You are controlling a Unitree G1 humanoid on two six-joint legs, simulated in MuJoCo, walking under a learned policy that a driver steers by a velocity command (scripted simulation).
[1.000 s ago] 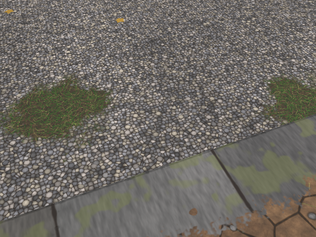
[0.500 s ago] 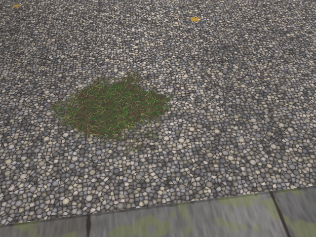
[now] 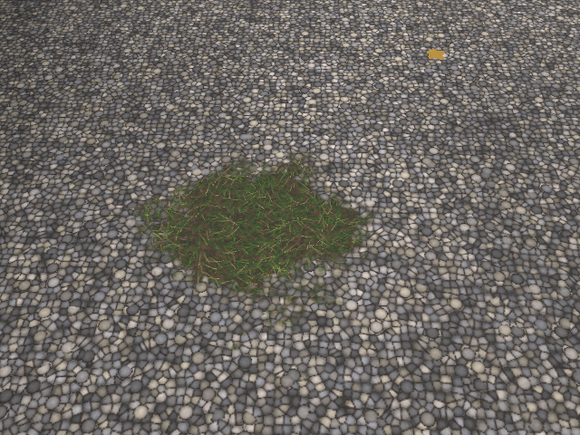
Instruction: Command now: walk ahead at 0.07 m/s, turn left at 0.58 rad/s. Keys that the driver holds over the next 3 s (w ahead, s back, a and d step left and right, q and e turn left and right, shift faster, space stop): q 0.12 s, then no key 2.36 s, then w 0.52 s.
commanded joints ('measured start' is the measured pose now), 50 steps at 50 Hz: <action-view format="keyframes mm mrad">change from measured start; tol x16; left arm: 1 92 192 71 -45 -40 -42 28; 50 -12 100 85 -19 -29 -27 -64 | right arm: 1 9 -85 -6 -68 9 7 -5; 50 -68 -107 0 -87 45 29 -8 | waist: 1 82 5 -198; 2 59 -208 -355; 5 57 -66 -125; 21 115 101 -108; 50 70 2 -40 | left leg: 1 24 183 -176 134 422 66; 3 -427 14 14 556 -468 -106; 9 -272 143 163 794 -224 -183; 15 -151 207 200 270 -147 -181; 20 220 379 -1 -10 590 179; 23 9 341 -26 -37 126 149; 26 -51 254 38 -6 26 34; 50 13 174 109 53 168 -21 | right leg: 1 334 -90 43 -168 394 -164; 2 661 -370 354 -168 747 -465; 3 679 -505 489 -211 636 -527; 10 266 -190 -37 -284 438 -281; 16 285 -261 33 -172 297 -251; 21 60 -21 -142 18 -180 20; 28 243 -62 -90 -57 53 -33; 50 216 -73 -118 -12 17 -6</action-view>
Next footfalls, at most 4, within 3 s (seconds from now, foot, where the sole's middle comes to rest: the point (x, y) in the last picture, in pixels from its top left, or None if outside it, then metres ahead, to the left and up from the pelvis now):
0.02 right None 0.12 -0.12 -0.78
0.36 left None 0.05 0.12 -0.78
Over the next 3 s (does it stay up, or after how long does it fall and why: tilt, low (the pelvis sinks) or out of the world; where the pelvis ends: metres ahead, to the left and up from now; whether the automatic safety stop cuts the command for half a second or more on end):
stays up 0.20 -0.02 0.00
